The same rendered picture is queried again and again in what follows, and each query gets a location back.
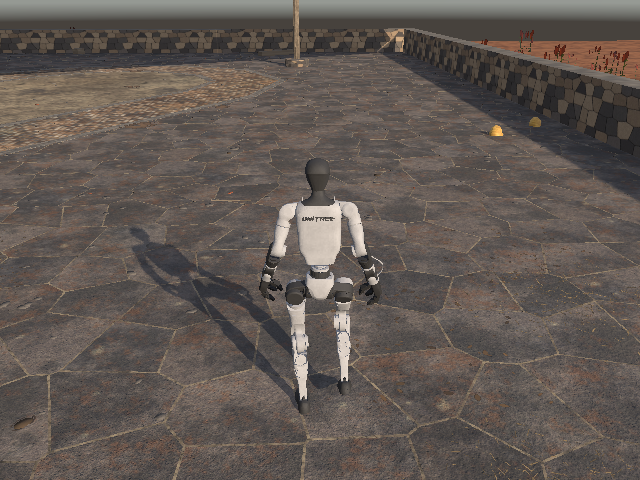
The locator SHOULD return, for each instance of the right robot upper arm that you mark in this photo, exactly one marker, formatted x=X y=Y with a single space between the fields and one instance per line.
x=350 y=211

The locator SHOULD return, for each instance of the robot left forearm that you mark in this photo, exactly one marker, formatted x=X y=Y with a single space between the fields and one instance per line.
x=269 y=266

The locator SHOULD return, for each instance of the left robot upper arm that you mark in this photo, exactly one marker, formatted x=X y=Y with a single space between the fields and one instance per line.
x=287 y=212

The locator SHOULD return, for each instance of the robot right forearm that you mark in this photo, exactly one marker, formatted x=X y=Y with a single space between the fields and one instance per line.
x=367 y=267

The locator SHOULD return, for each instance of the humanoid robot torso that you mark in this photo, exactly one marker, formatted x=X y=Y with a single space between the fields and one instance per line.
x=319 y=240

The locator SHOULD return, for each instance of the left robot hand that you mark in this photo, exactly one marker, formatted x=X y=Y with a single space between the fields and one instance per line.
x=270 y=285

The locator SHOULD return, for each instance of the robot right thigh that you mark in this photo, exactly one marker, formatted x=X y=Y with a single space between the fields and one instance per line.
x=342 y=292

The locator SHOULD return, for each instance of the right robot hand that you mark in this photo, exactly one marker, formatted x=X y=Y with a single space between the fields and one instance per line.
x=376 y=289

